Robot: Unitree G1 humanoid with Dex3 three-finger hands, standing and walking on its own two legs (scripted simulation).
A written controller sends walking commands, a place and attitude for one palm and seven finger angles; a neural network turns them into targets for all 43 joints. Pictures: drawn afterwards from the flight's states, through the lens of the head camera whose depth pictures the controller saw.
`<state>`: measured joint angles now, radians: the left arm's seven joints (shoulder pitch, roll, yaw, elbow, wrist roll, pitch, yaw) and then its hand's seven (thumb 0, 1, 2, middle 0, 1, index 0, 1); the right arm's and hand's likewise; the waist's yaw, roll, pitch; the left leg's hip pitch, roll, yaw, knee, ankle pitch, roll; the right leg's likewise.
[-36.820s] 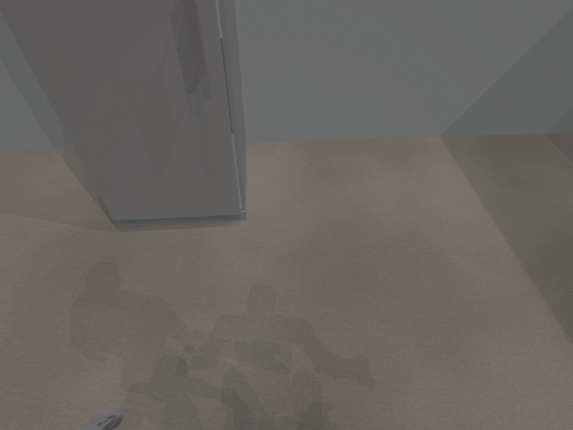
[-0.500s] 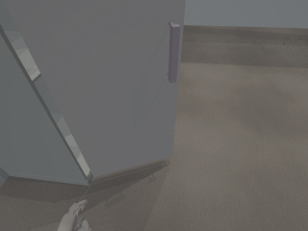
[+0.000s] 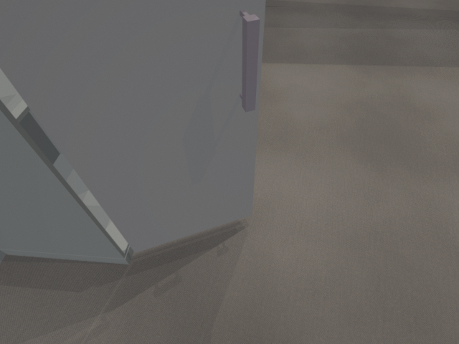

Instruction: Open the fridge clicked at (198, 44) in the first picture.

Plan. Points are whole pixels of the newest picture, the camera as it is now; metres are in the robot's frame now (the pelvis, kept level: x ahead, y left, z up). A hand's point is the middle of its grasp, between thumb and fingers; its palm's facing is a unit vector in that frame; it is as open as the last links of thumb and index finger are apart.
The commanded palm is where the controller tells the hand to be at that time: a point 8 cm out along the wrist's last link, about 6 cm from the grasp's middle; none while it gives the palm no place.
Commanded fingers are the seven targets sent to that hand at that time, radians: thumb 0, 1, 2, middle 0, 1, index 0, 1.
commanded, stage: let the arm hang, fingers relaxed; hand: right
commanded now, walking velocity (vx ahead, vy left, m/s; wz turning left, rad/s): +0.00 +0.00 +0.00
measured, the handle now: (246, 64) +0.70 +0.00 +0.12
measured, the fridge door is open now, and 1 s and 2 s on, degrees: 66 66 66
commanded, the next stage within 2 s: look to check the result in 0.66 s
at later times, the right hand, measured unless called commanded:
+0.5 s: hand out of the picture +0.02 -0.17 -0.17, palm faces -0.02 +0.99 -0.16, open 7.3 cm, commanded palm none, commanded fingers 0.00 -0.90 -0.90 0.20 0.30 0.20 0.30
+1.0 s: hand out of the picture +0.01 -0.16 -0.17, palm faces -0.01 +0.99 -0.16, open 7.4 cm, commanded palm none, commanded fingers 0.00 -0.90 -0.90 0.20 0.30 0.20 0.30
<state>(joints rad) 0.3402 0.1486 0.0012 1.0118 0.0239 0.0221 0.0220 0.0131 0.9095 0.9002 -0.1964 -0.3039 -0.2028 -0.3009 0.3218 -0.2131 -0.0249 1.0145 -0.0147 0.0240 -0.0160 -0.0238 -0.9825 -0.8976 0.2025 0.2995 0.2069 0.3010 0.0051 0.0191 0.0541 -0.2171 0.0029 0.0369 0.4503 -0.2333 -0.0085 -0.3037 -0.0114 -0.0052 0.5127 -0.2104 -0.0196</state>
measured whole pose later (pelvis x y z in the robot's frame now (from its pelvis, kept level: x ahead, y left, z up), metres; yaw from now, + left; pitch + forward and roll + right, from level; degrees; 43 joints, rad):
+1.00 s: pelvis +0.03 -0.01 +0.00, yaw +2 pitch -1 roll +0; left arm 0.30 0.11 0.01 1.12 0.02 0.00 0.04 0.01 0.92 0.90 -0.20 -0.30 -0.20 -0.30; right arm 0.29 -0.12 0.00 1.15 -0.01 0.00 -0.03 0.01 -0.91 -0.90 0.20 0.30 0.20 0.30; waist 0.01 0.00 0.04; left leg -0.14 0.02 -0.01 0.41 -0.25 -0.02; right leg -0.20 0.01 -0.05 0.43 -0.22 -0.03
